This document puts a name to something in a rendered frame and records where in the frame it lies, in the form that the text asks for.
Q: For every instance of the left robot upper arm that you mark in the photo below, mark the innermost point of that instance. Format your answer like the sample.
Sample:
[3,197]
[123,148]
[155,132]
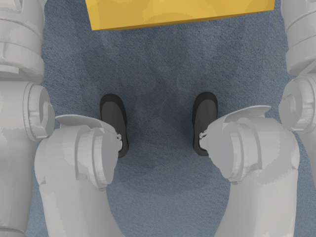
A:
[26,117]

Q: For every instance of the right robot forearm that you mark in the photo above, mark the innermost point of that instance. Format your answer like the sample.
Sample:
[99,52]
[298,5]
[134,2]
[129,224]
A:
[300,27]

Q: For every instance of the robot right thigh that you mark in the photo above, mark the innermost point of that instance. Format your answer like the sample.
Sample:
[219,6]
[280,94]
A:
[253,153]

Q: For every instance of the right robot upper arm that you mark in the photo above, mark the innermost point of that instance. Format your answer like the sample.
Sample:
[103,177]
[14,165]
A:
[297,112]

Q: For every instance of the robot right foot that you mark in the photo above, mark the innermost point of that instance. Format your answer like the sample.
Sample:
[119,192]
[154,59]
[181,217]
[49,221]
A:
[205,110]

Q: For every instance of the left robot forearm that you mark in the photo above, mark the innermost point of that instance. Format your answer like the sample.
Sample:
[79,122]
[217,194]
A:
[21,36]

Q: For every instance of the carton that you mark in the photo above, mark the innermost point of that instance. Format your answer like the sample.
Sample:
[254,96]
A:
[117,15]

